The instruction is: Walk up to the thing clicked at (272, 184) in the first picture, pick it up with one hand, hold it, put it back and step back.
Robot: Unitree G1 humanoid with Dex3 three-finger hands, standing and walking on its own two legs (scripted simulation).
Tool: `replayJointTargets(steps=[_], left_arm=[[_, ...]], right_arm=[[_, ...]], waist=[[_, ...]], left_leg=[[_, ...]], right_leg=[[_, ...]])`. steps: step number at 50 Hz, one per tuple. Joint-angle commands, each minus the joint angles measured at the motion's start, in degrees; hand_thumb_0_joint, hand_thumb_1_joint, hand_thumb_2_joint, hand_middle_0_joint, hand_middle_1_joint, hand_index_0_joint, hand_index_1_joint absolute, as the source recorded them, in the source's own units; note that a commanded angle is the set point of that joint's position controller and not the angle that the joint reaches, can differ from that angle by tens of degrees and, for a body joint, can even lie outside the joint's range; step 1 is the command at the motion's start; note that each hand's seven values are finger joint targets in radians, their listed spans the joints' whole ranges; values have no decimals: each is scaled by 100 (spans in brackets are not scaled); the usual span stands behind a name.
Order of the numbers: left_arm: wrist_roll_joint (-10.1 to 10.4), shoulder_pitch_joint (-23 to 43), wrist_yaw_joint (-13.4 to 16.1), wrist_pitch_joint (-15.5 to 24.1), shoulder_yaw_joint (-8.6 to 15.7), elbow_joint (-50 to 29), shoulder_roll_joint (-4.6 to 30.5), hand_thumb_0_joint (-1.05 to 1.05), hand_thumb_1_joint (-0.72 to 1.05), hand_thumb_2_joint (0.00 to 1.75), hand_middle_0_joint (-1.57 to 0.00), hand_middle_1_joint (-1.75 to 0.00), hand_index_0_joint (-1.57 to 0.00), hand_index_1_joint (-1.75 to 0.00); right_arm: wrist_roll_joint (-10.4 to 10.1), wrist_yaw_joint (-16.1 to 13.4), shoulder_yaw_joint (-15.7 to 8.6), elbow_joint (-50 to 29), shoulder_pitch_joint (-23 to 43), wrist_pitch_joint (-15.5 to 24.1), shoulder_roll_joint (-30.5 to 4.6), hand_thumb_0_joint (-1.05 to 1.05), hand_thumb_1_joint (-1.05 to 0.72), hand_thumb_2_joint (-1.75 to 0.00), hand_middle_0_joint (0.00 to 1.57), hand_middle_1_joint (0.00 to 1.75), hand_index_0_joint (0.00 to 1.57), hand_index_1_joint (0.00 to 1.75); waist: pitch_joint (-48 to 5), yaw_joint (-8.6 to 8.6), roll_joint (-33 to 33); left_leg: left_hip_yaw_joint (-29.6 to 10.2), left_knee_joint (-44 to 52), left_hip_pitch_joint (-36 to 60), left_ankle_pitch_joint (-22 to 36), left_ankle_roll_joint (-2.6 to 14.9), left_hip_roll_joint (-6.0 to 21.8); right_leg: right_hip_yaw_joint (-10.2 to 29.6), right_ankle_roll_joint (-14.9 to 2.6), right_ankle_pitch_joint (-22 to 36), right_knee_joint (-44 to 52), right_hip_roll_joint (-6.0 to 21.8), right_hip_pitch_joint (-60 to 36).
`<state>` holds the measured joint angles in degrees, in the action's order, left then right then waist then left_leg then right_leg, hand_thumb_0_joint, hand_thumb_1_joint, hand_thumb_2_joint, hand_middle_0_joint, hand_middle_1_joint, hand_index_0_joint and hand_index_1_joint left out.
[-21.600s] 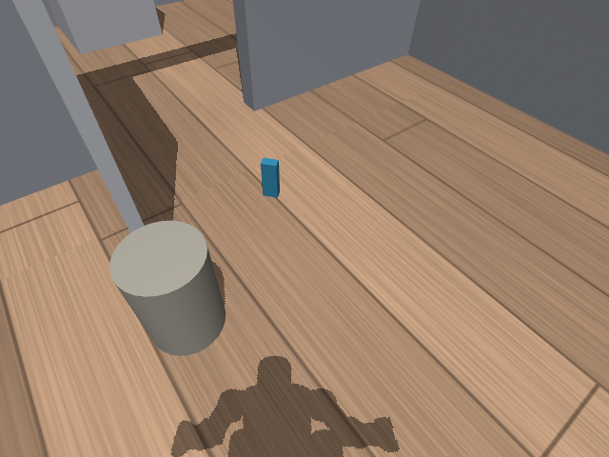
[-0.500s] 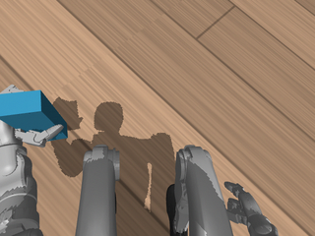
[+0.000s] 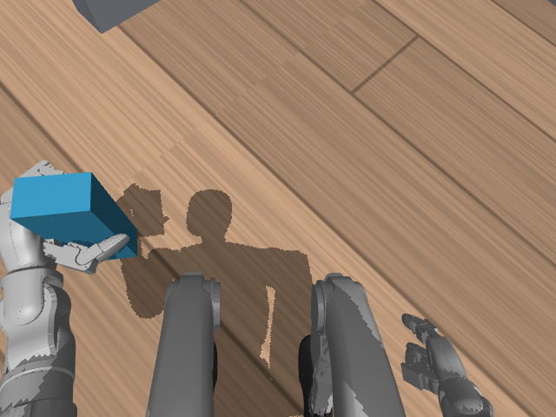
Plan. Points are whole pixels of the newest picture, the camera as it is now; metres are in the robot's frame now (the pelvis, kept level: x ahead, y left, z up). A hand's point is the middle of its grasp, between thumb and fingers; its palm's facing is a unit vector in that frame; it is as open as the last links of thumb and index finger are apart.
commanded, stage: lift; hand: left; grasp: from the side
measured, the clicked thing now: (88, 225) +0.36 +0.25 -0.03
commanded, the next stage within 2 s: hold in 1.56 s
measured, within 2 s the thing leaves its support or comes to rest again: neither
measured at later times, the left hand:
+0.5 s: hand (5, 148) +0.36 +0.23 +0.17, palm faces +0.33 -0.94 -0.03, open 9.3 cm
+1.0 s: hand out of the picture +0.37 +0.22 +0.25, palm faces +0.30 -0.95 -0.04, open 9.3 cm
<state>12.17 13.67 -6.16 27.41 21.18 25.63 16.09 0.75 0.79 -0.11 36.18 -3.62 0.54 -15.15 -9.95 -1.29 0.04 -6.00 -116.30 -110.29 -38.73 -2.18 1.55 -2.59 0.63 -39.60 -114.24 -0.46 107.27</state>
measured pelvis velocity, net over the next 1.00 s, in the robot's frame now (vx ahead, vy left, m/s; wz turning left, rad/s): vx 0.06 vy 0.01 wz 0.06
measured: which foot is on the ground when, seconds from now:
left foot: down 0.00-1.00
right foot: down 0.00-1.00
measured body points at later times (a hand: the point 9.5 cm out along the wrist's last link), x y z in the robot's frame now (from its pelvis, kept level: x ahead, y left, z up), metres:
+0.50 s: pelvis +0.04 +0.01 +0.15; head +0.16 +0.04 +0.58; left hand +0.34 +0.28 +0.17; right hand +0.23 -0.23 +0.04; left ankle +0.08 +0.13 -0.42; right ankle +0.08 -0.12 -0.42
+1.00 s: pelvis +0.06 +0.01 +0.23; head +0.14 +0.03 +0.67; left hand +0.35 +0.27 +0.25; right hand +0.21 -0.22 +0.12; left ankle +0.08 +0.13 -0.42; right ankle +0.08 -0.12 -0.42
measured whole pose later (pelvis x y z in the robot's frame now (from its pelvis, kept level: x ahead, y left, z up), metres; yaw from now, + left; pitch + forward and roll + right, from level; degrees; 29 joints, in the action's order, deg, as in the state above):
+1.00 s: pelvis +0.06 +0.01 +0.23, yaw +4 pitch +16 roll -2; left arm 7.8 3.5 4.0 20.6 9.1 19.5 10.2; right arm 0.5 -1.5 1.1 36.2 -12.3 2.4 -12.0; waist -6.2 -1.1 -0.7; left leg -3.2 -68.5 -54.7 -30.0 -1.1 1.7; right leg -2.1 0.9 -30.4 -66.1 0.5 51.7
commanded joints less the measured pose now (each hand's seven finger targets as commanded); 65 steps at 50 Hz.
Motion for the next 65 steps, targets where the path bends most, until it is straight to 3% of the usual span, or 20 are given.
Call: replayJointTargets(steps=[1, 3, 5, 7, 8, 9, 10, 11, 12, 15, 16, 20, 33, 34, 35, 45, 48, 57, 58, 65], left_arm=[[191, 1259, 206, 407, 370, -2432, 1311, 0, -2, 125, -133, -147, -137, -146], [154, 608, 280, 211, 46, -2176, 865, 0, 0, 124, -131, -146, -135, -144], [117, 323, 377, 60, -16, -2105, 733, 0, 1, 124, -130, -145, -134, -143], [64, 646, 519, 36, 243, -2865, 1163, 0, 0, 123, -128, -143, -132, -142], [47, 386, 533, -54, -21, -2685, 880, 0, -2, 121, -128, -143, -132, -141], [78, 603, 600, -48, 73, -3179, 1021, 0, -2, 121, -127, -142, -131, -141], [52, -58, 629, -177, -240, -2493, 538, 0, -2, 122, -127, -143, -131, -141], [67, 224, 675, -152, -128, -2925, 670, 0, -1, 121, -126, -142, -130, -140], [29, -66, 696, -218, -329, -2496, 396, 0, 1, 122, -125, -141, -129, -140], [-61, 311, 791, -182, -231, -3220, 742, 0, 1, 119, -125, -139, -128, -137], [-96, 32, 794, -225, -468, -3000, 533, 0, 0, 120, -125, -139, -128, -138], [-178, 86, 935, -216, -417, -2932, 481, 0, 2, 120, -124, -137, -127, -136], [-309, 255, 860, -176, -859, -2363, 230, 0, -4, 117, -127, -137, -129, -137], [-306, 470, 883, -165, -748, -2499, 408, 0, -4, 117, -126, -136, -128, -136], [-339, 94, 889, -206, -862, -2080, 184, 0, -2, 117, -126, -135, -128, -135], [-386, 598, 1008, -81, -826, -2471, 333, 0, -4, 116, -125, -134, -127, -135], [-329, 308, 1038, -87, -963, -2083, -29, 0, -3, 118, -124, -135, -126, -135], [-397, 522, 1043, -77, -1064, -2134, 15, 0, -3, 117, -122, -133, -124, -134], [-407, 708, 1076, -69, -929, -2338, 200, 0, -2, 118, -121, -133, -123, -133], [-420, 514, 1117, -116, -1007, -1868, 13, 0, -4, 119, -122, -134, -123, -134]], right_arm=[[-74, -100, -439, -595, -434, 216, -935, 0, -92, -89, 20, 30, 20, 30], [-120, -128, -442, -657, -420, 221, -916, 0, -91, -89, 20, 30, 20, 30], [-155, -161, -455, -725, -388, 248, -911, 0, -91, -89, 20, 30, 20, 30], [-183, -200, -460, -722, -448, 227, -874, 0, -91, -89, 20, 30, 20, 30], [-192, -212, -429, -775, -418, 223, -828, 0, -91, -89, 20, 30, 20, 30], [-202, -221, -415, -761, -453, 229, -802, 0, -91, -89, 20, 30, 20, 30], [-213, -231, -404, -765, -470, 250, -785, 0, -91, -89, 20, 30, 20, 30], [-207, -243, -402, -758, -468, 276, -777, 0, -91, -89, 20, 30, 20, 30], [-200, -260, -396, -745, -480, 290, -730, 0, -91, -89, 20, 30, 20, 30], [-188, -292, -383, -779, -564, 329, -703, 0, -91, -89, 20, 30, 20, 30], [-180, -310, -357, -766, -589, 335, -655, 0, -91, -89, 20, 30, 20, 30], [-140, -350, -321, -708, -663, 392, -572, 0, -90, -89, 20, 30, 20, 30], [-99, -292, -274, -671, -826, 431, -509, 0, -91, -90, 20, 30, 20, 30], [-99, -287, -273, -651, -778, 440, -512, 0, -91, -90, 20, 30, 20, 30], [-95, -272, -265, -661, -788, 435, -500, 0, -91, -90, 20, 30, 20, 30], [-48, -277, -221, -700, -818, 421, -477, 0, -91, -90, 20, 30, 20, 30], [-18, -282, -183, -674, -847, 411, -426, 0, -91, -90, 20, 30, 20, 30], [-1, -325, -181, -664, -858, 342, -406, 0, -91, -90, 20, 30, 20, 30], [-8, -332, -195, -647, -876, 330, -420, 0, -91, -90, 20, 30, 20, 30], [16, -337, -177, -629, -829, 277, -373, 0, -91, -90, 20, 30, 20, 30]], waist=[[-3760, 137, -756], [-3601, 80, -668], [-3379, 52, -466], [-3607, 203, -664], [-3525, 77, -623], [-3517, 121, -603], [-3282, 22, -407], [-3282, 75, -564], [-3102, -36, -454], [-3343, 48, -607], [-3179, -35, -557], [-2725, -19, -542], [-1972, -43, -494], [-1899, 12, -563], [-1799, -15, -448], [-1830, 32, -521], [-1720, 5, -303], [-1542, -23, -321], [-1602, 7, -350], [-1386, -14, -166]], left_leg=[[290, 1921, 3021, 778, 321, -71], [221, 2220, 3347, 844, 307, -80], [218, 2415, 3373, 814, 326, -77], [232, 2609, 3764, 977, 310, -69], [224, 2717, 3859, 1031, 313, -80], [230, 2780, 3937, 1113, 311, -70], [196, 2913, 4070, 1276, 318, -77], [195, 3024, 4213, 1254, 304, -78], [199, 3103, 4253, 1362, 323, -80], [220, 3387, 4814, 1642, 318, -75], [231, 3479, 4898, 1708, 326, -83], [237, 3952, 5210, 1719, 302, -90], [206, 5162, 6480, 2019, 232, -66], [246, 5228, 6495, 1931, 233, -72], [235, 5314, 6510, 1914, 234, -77], [274, 5837, 7199, 2184, 206, -88], [288, 5916, 7154, 2263, 213, -97], [366, 6248, 7559, 2444, 213, -111], [390, 6268, 7630, 2465, 220, -114], [481, 6381, 7616, 2657, 251, -133]], right_leg=[[138, -235, 925, 1986, -85, -2383], [23, -251, 1009, 2094, -101, -2440], [20, -226, 1045, 2367, -95, -2683], [53, -227, 1188, 2520, -78, -3006], [43, -212, 1242, 2657, -76, -3143], [60, -196, 1334, 2744, -73, -3317], [28, -189, 1497, 2839, -73, -3383], [31, -209, 1468, 2896, -89, -3352], [34, -184, 1568, 3044, -84, -3482], [71, -182, 1848, 3354, -70, -3999], [79, -159, 1939, 3503, -71, -4138], [75, -171, 1976, 3906, -68, -4529], [-22, -183, 2223, 5011, -38, -5553], [4, -174, 2166, 5121, -31, -5637], [-17, -177, 2154, 5158, -28, -5686], [-40, -171, 2411, 5633, -31, -6295], [-43, -160, 2504, 5735, -58, -6497], [-1, -132, 2756, 6136, -49, -7000], [23, -115, 2804, 6202, -41, -7090], [101, -53, 3124, 6452, -7, -7451]])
